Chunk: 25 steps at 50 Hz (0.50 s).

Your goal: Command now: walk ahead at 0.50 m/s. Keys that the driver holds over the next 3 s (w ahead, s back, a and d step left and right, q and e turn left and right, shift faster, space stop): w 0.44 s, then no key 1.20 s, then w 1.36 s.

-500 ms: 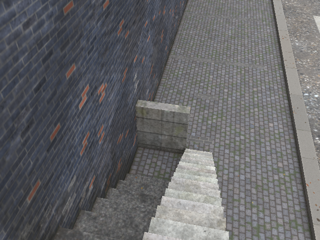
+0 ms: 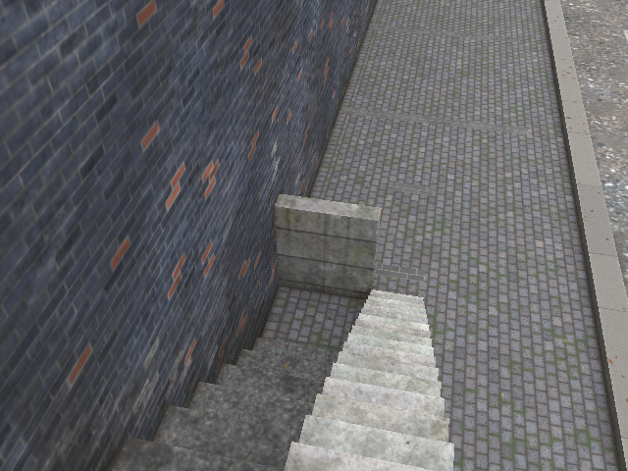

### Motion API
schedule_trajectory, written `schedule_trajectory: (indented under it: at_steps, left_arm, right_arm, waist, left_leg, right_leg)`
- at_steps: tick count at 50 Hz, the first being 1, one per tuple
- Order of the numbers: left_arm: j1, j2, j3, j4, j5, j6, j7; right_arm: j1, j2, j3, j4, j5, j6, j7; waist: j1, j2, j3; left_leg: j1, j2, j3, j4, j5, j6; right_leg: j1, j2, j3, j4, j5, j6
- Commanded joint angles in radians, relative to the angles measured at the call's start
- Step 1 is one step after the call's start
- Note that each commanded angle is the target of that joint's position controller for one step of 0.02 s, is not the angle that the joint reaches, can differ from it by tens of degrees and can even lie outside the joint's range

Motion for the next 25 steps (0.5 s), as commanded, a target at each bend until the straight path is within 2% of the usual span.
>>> schedule_trajectory:
  at_steps: [1,5,7,16,17,20,22,25]
  left_arm:
    - [-0.094,0.107,0.023,-0.082,0.002,-0.026,-0.007]
    - [-0.105,0.094,0.016,-0.091,0.001,-0.032,-0.021]
    - [-0.097,0.089,0.014,-0.09,0.0,-0.041,-0.026]
    - [-0.083,0.095,0.012,-0.099,-0.002,-0.051,-0.026]
    - [-0.087,0.1,0.013,-0.102,0.001,-0.048,-0.024]
    - [-0.064,0.105,0.019,-0.103,0.0,-0.045,-0.013]
    - [-0.055,0.105,0.022,-0.103,-0.001,-0.044,-0.009]
    - [-0.012,0.105,0.026,-0.086,0.004,-0.045,-0.012]
  right_arm:
    - [-0.106,-0.096,-0.025,-0.09,-0.005,-0.015,0.01]
    - [-0.126,-0.1,-0.03,-0.112,-0.001,-0.007,0.02]
    - [-0.132,-0.097,-0.028,-0.128,-0.005,0.0,0.022]
    - [-0.114,-0.1,-0.032,-0.148,-0.006,-0.004,0.022]
    - [-0.108,-0.105,-0.036,-0.142,-0.002,-0.008,0.021]
    - [-0.093,-0.103,-0.037,-0.13,-0.008,-0.021,0.017]
    - [-0.085,-0.104,-0.037,-0.122,-0.005,-0.027,0.013]
    - [-0.052,-0.102,-0.036,-0.1,-0.01,-0.03,0.014]
  waist:
    - [-0.01,-0.008,0.019]
    - [-0.004,0.009,0.013]
    - [-0.002,0.009,0.013]
    - [-0.004,0.018,-0.011]
    - [-0.007,0.019,-0.012]
    - [-0.005,0.019,-0.028]
    - [-0.003,0.019,-0.028]
    - [-0.001,0.007,-0.015]
  left_leg:
    - [-0.023,0.079,-0.092,-0.125,0.211,0.021]
    - [-0.014,0.087,-0.11,-0.144,0.196,0.025]
    - [-0.007,0.089,-0.119,-0.145,0.163,0.026]
    - [0.015,0.091,-0.12,-0.126,0.268,0.022]
    - [0.006,0.088,-0.114,-0.129,0.285,0.023]
    - [0.014,0.088,-0.11,-0.121,0.334,0.022]
    - [0.012,0.087,-0.109,-0.115,0.347,0.021]
    - [0.01,0.089,-0.114,-0.117,0.34,0.028]
  right_leg:
    - [-0.071,-0.048,0.07,-0.131,0.073,-0.041]
    - [-0.073,-0.033,0.042,-0.128,0.054,-0.04]
    - [-0.079,-0.035,0.042,-0.131,0.03,-0.044]
    - [-0.047,-0.039,0.04,-0.112,0.137,-0.042]
    - [-0.04,-0.036,0.038,-0.109,0.161,-0.039]
    - [-0.01,-0.042,0.043,-0.099,0.214,-0.035]
    - [-0.003,-0.043,0.043,-0.09,0.237,-0.036]
    - [-0.005,-0.044,0.047,-0.093,0.233,-0.04]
